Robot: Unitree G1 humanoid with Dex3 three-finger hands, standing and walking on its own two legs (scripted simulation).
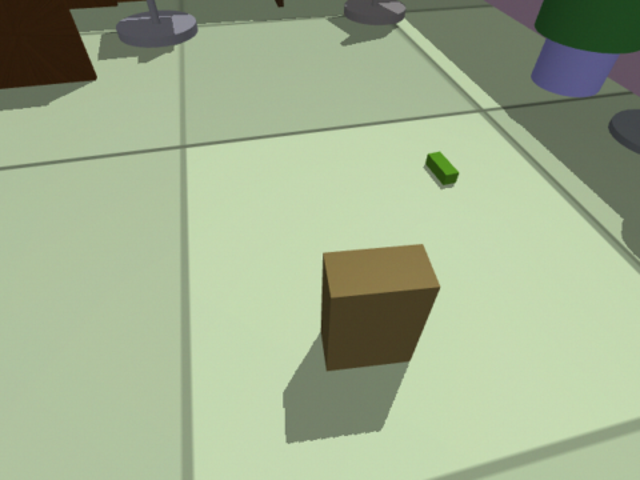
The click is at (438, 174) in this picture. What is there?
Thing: lying carton
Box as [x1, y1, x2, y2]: [425, 152, 458, 184]
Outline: 428,154 425,163 443,184 455,182 458,172 440,152
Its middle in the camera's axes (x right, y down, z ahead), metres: +0.62 -0.37 +2.01
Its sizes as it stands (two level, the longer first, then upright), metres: 0.187 0.072 0.063
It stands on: the floor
